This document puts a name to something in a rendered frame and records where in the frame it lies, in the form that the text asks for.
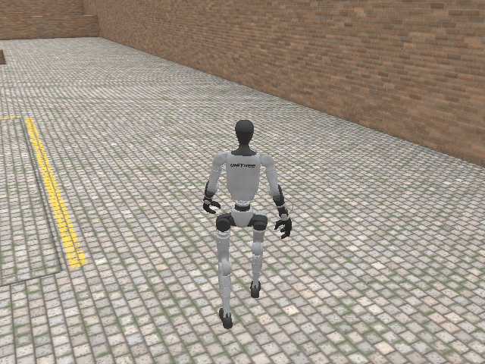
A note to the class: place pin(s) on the right robot foot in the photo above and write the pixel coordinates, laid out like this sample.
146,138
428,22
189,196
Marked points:
255,291

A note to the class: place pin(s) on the right robot hand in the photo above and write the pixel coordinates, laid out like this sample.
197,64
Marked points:
287,228

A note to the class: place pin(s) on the left robot hand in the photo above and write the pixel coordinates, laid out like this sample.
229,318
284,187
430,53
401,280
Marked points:
213,203

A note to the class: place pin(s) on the right robot forearm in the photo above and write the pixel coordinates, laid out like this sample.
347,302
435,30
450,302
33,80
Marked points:
281,205

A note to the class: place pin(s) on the robot head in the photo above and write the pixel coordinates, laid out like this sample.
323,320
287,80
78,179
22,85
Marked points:
244,132

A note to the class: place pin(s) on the robot left upper arm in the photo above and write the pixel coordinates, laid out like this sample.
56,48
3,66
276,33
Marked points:
215,172

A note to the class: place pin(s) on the left robot forearm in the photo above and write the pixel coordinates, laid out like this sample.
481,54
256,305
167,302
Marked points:
208,196

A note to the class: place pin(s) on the robot right upper arm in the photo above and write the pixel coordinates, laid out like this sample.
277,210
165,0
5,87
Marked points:
271,173

